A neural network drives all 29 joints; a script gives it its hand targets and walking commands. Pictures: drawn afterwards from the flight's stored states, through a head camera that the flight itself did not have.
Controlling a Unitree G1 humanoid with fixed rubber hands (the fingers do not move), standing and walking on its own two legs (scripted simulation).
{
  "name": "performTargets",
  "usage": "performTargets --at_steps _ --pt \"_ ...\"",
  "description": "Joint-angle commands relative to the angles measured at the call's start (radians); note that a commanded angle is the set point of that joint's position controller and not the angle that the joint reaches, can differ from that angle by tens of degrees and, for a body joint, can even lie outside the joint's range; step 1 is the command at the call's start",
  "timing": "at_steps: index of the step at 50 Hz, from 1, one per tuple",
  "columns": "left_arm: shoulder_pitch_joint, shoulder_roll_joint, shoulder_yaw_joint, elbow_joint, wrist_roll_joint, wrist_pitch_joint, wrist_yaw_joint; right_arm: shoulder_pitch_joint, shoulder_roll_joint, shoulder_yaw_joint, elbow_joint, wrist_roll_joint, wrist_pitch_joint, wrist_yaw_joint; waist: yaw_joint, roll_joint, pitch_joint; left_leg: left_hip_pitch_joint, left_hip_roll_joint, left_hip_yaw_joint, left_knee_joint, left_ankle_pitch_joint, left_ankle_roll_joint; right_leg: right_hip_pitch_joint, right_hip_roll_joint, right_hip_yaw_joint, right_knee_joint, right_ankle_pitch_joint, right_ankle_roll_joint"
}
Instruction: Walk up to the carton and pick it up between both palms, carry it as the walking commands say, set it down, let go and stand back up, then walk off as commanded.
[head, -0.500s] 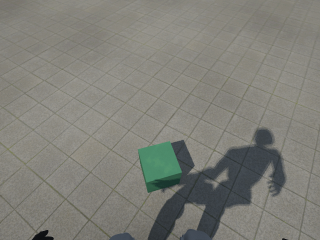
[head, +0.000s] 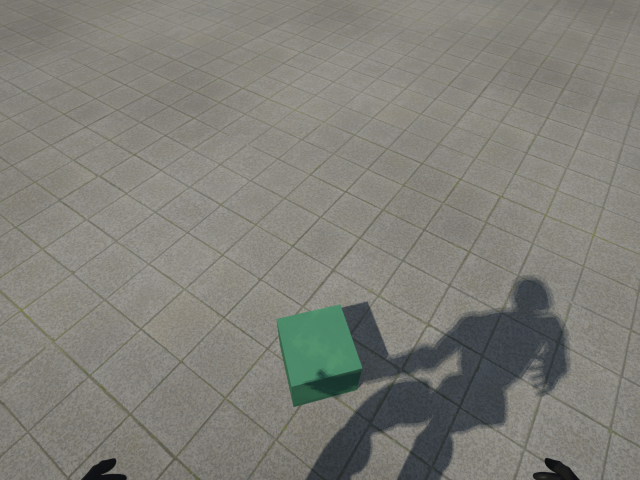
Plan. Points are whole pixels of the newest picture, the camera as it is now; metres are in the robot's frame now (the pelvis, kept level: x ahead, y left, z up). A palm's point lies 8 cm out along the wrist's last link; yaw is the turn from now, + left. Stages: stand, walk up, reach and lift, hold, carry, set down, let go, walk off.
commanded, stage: walk up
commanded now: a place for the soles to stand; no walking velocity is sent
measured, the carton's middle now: (317, 355) +0.56 +0.01 -0.68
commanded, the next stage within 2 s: none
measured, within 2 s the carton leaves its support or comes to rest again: neither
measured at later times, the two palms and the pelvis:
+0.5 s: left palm (81, 474) +0.15 +0.31 -0.10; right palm out of the picture +0.05 -0.40 -0.10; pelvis +0.04 -0.04 -0.02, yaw +3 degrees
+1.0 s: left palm (159, 475) +0.15 +0.22 -0.13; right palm (579, 367) +0.31 -0.40 -0.12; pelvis +0.15 -0.10 -0.03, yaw +14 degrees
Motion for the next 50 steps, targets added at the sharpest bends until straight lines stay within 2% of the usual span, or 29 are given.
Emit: performTargets --at_steps 1,10,11,13,14,17,20,22,23,24,25,26,27,30,32,33,34,35,36,37,38,39,41,43,44,45,46,47,50 --pt "-0.071 0.211 0.044 -0.046 0.004 -0.019 0.007 -0.04 -0.193 -0.032 -0.032 0.001 -0.01 -0.006 -0.01 -0.01 -0.11 0.072 0.075 -0.069 -0.112 0.128 0.071 0.036 -0.13 0.149 -0.186 0.144 -0.028" --pt "-0.053 0.2 0.05 -0.024 0.005 -0.017 0.008 -0.042 -0.192 -0.032 -0.013 0.001 -0.006 -0.006 -0.005 -0.037 -0.131 0.106 0.092 -0.091 -0.146 0.155 0.07 0.071 -0.128 0.126 -0.222 0.157 -0.014" --pt "-0.054 0.285 0.114 -0.121 0.053 -0.003 -0.025 0.176 -0.284 -0.087 -0.019 0.001 -0.019 -0.016 -0.044 -0.063 -0.152 0.146 0.113 -0.182 -0.13 -0.194 0.138 0.006 -0.057 0.026 -0.073 -0.263 -0.025" --pt "-0.137 0.236 0.11 -0.186 0.065 0.017 -0.054 0.243 -0.372 -0.132 -0.02 -0.014 -0.034 -0.031 -0.092 0.161 -0.003 0.242 0.294 -0.508 -0.301 -0.525 0.249 -0.404 -0.029 0.061 0.254 -0.321 0.001" --pt "-0.123 0.233 0.116 -0.209 0.074 0.02 -0.062 0.237 -0.375 -0.141 -0.048 -0.016 -0.043 -0.039 -0.079 0.096 0.039 0.225 0.335 -0.555 -0.287 -0.469 0.277 -0.475 -0.07 0.117 0.356 -0.248 0.011" --pt "-0.082 0.235 0.137 -0.235 0.055 0.012 -0.075 0.183 -0.327 -0.132 -0.108 -0.012 -0.063 -0.044 -0.036 0.072 0.021 0.192 0.281 -0.44 -0.224 -0.221 0.27 -0.442 -0.113 0.152 0.347 -0.174 0.024" --pt "-0.039 0.25 0.163 -0.266 0.051 0.012 -0.092 0.163 -0.334 -0.137 -0.169 -0.025 -0.063 -0.034 -0.019 0.149 -0.005 -0.002 0.236 -0.32 -0.195 -0.197 0.246 -0.222 -0.099 0.094 0.251 -0.211 0.027" --pt "0.009 0.247 0.176 -0.26 0.054 0.015 -0.091 0.117 -0.332 -0.134 -0.185 -0.027 -0.058 -0.031 0.028 0.173 -0.013 -0.195 0.193 -0.26 -0.118 -0.204 0.222 -0.001 -0.063 0.03 0.167 -0.147 0.005" --pt "0.116 0.279 0.19 -0.237 0.055 0.011 -0.083 0.087 -0.317 -0.129 -0.207 -0.029 -0.052 -0.031 0.087 0.119 -0.065 -0.345 0.146 -0.196 0.007 -0.287 0.181 0.2 -0.035 0.027 0.128 -0.107 -0.013" --pt "0.249 0.341 0.208 -0.204 0.06 0.004 -0.07 0.1 -0.256 -0.105 -0.221 -0.037 -0.047 -0.033 0.161 -0.146 -0.085 -0.512 0.021 -0.074 0.294 -0.355 0.132 0.357 -0.065 0.085 0.015 -0.272 -0.03" --pt "0.359 0.419 0.21 -0.213 0.065 -0.003 -0.056 0.083 -0.184 -0.076 -0.262 -0.025 -0.047 -0.044 0.224 -0.417 -0.063 -0.624 -0.125 -0.017 0.624 -0.42 0.068 0.314 -0.307 0.521 -0.293 -0.629 -0.13" --pt "0.195 0.422 0.198 -0.268 0.054 -0.006 -0.053 0.106 -0.253 -0.093 -0.253 -0.007 -0.038 -0.056 0.131 -0.228 -0.024 -0.571 -0.076 -0.109 0.732 -0.335 0.071 0.152 -0.397 0.625 -0.364 -0.659 -0.216" --pt "0.132 0.383 0.191 -0.314 0.045 0.002 -0.051 0.159 -0.283 -0.096 -0.223 -0.002 -0.041 -0.054 0.094 -0.152 0.01 -0.511 -0.041 -0.116 0.733 -0.29 0.077 0.074 -0.375 0.546 -0.322 -0.575 -0.22" --pt "0.066 0.333 0.168 -0.342 0.049 0.001 -0.038 0.322 -0.271 -0.11 -0.184 -0.001 -0.046 -0.027 0.005 -0.161 0.025 -0.286 0.022 -0.037 0.47 -0.254 0.054 -0.06 -0.3 0.269 -0.207 -0.325 -0.209" --pt "0.039 0.335 0.16 -0.349 0.055 0.004 -0.044 0.386 -0.234 -0.114 -0.17 -0.007 -0.041 -0.014 -0.026 -0.224 0.013 -0.114 -0.002 0.02 0.312 -0.166 0.058 -0.198 -0.294 0.209 -0.179 -0.39 -0.192" --pt "0.026 0.324 0.149 -0.351 0.043 0.011 -0.042 0.391 -0.239 -0.116 -0.165 -0.013 -0.04 -0.007 -0.045 -0.176 0.028 -0.025 -0.046 0.038 0.238 -0.092 0.066 -0.271 -0.27 0.167 -0.138 -0.438 -0.162" --pt "0.041 0.3 0.138 -0.352 0.038 0.018 -0.039 0.414 -0.236 -0.119 -0.168 -0.021 -0.042 -0.007 -0.067 -0.046 0.002 0.097 -0.074 0.026 0.155 -0.078 0.078 -0.335 -0.247 0.129 -0.035 -0.463 -0.133" --pt "0.06 0.24 0.113 -0.351 0.026 0.019 -0.03 0.425 -0.249 -0.124 -0.176 -0.03 -0.046 -0.015 -0.078 0.055 0.0 0.185 -0.041 -0.108 0.09 -0.139 0.106 -0.44 -0.215 0.086 0.125 -0.467 -0.077" --pt "0.039 0.182 0.093 -0.372 0.021 0.015 -0.023 0.432 -0.354 -0.14 -0.198 -0.044 -0.054 -0.026 -0.098 0.325 0.04 0.116 0.211 -0.558 -0.191 -0.397 0.193 -0.534 -0.082 -0.039 0.42 -0.384 -0.009" --pt "0.028 0.227 0.1 -0.358 0.017 0.014 -0.01 0.339 -0.361 -0.132 -0.239 -0.043 -0.058 -0.032 -0.062 0.173 0.077 0.007 0.306 -0.72 -0.256 -0.416 0.247 -0.489 -0.065 0.089 0.492 -0.291 -0.011" --pt "0.09 0.248 0.114 -0.335 0.007 0.016 -0.005 0.268 -0.356 -0.126 -0.273 -0.028 -0.06 -0.038 -0.026 0.084 0.027 0.015 0.316 -0.682 -0.193 -0.26 0.268 -0.405 -0.09 0.119 0.491 -0.262 0.002" --pt "0.112 0.253 0.119 -0.316 0.0 0.012 -0.003 0.266 -0.344 -0.119 -0.267 -0.021 -0.057 -0.038 -0.018 0.095 0.016 -0.058 0.277 -0.612 -0.137 -0.118 0.304 -0.325 -0.098 0.124 0.467 -0.254 0.002" --pt "0.186 0.25 0.116 -0.274 0.001 -0.007 -0.005 0.201 -0.302 -0.1 -0.272 -0.019 -0.041 -0.025 0.01 0.172 -0.023 -0.148 0.211 -0.427 -0.071 -0.128 0.265 -0.186 -0.081 0.078 0.353 -0.292 -0.008" --pt "0.229 0.249 0.125 -0.233 0.01 -0.032 0.006 0.144 -0.249 -0.079 -0.287 -0.011 -0.028 -0.011 0.046 0.164 -0.051 -0.226 0.118 -0.252 0.088 0.092 0.189 0.002 -0.064 0.034 0.09 -0.118 -0.023" --pt "0.205 0.281 0.128 -0.241 0.02 -0.044 0.011 0.166 -0.21 -0.064 -0.289 -0.002 -0.021 -0.008 0.038 0.061 -0.04 -0.253 0.06 -0.186 0.194 0.134 0.134 -0.003 -0.136 0.155 -0.021 -0.046 -0.052" --pt "0.143 0.331 0.123 -0.265 0.025 -0.054 0.017 0.195 -0.18 -0.062 -0.274 0.01 -0.013 -0.009 -0.004 -0.101 -0.045 -0.228 -0.033 -0.119 0.325 0.067 0.082 -0.061 -0.257 0.367 -0.137 -0.077 -0.095" --pt "0.098 0.347 0.121 -0.258 0.011 -0.051 0.016 0.173 -0.221 -0.077 -0.254 0.009 -0.003 -0.015 -0.002 -0.084 -0.013 -0.181 -0.076 -0.071 0.352 -0.142 0.063 -0.119 -0.332 0.406 -0.116 -0.003 -0.168" --pt "0.084 0.33 0.114 -0.264 0.009 -0.053 0.02 0.175 -0.217 -0.073 -0.234 0.007 -0.006 -0.016 -0.013 -0.077 -0.029 -0.14 -0.06 -0.093 0.319 -0.115 0.073 -0.102 -0.335 0.36 -0.041 0.152 -0.198" --pt "0.101 0.265 0.093 -0.249 -0.002 -0.051 0.027 0.156 -0.226 -0.078 -0.216 0.001 -0.025 -0.013 -0.006 -0.04 -0.107 -0.041 0.0 -0.176 0.239 0.31 0.119 -0.069 -0.19 0.116 0.112 0.323 -0.089"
